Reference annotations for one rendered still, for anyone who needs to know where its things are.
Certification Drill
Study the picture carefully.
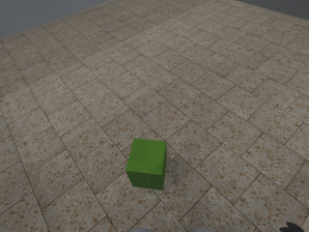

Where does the right robot hand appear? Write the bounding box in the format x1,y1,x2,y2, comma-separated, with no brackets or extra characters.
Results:
279,221,304,232

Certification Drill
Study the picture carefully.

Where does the carton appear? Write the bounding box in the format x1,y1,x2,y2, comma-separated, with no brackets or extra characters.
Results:
126,138,167,190

